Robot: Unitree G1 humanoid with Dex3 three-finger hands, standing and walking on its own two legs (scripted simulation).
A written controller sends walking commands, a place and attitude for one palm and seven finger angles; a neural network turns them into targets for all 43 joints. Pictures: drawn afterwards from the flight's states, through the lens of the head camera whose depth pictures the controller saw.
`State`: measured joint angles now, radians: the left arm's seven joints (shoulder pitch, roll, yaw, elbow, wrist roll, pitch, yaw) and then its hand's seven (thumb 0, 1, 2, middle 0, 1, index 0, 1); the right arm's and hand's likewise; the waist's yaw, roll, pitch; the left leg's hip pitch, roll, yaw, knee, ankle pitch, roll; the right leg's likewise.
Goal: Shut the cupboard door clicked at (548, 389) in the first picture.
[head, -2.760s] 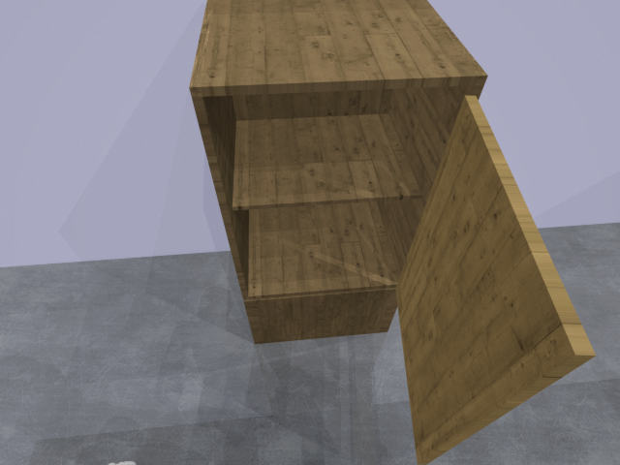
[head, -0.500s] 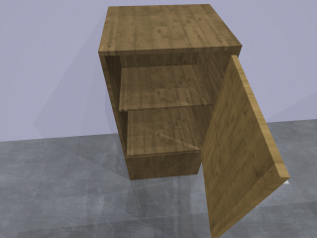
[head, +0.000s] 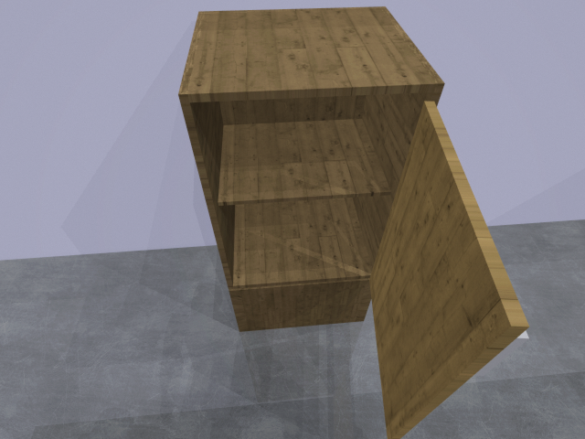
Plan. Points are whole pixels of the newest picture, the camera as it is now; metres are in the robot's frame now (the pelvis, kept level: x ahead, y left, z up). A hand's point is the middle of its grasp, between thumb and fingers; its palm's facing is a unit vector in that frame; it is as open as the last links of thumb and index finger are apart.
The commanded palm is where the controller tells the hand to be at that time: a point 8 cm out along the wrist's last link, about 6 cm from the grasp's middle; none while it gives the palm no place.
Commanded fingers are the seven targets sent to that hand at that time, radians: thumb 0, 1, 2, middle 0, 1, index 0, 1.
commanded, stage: walk to a spot facing it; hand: left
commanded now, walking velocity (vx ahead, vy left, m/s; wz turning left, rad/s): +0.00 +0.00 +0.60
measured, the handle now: (479, 350) +0.26 -0.24 -0.02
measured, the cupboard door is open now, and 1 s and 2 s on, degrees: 82 80 63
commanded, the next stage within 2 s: none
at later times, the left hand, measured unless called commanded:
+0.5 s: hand out of the picture +0.04 +0.24 -0.17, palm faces +0.26 -0.94 -0.24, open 7.4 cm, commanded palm none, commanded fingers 0.00 0.90 0.90 -0.20 -0.30 -0.20 -0.30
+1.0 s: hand out of the picture -0.06 +0.17 -0.16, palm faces +0.54 -0.79 -0.29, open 7.4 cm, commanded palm none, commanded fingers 0.00 0.90 0.90 -0.20 -0.30 -0.20 -0.30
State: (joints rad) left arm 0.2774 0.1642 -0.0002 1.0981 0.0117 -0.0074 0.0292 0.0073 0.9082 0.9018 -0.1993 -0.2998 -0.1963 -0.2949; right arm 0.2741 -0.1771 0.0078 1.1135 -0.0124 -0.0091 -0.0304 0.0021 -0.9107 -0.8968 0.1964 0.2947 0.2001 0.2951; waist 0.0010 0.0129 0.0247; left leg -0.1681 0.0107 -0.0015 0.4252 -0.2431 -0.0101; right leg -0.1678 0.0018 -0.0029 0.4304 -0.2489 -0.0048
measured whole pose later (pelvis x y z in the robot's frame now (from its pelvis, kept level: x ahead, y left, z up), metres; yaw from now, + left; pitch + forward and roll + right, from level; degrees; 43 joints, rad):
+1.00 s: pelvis +0.01 -0.03 +0.00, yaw +34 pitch +1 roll +2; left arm 0.27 0.23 0.03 0.86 0.03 0.01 0.02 0.01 0.90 0.90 -0.20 -0.30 -0.20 -0.30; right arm 0.18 -0.29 -0.07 0.94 -0.02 0.10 0.02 0.03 -0.90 -0.90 0.20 0.29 0.17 0.29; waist 0.01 -0.02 0.12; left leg -0.39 0.01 0.04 0.85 -0.44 -0.04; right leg -0.18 -0.10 -0.19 0.51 -0.34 -0.02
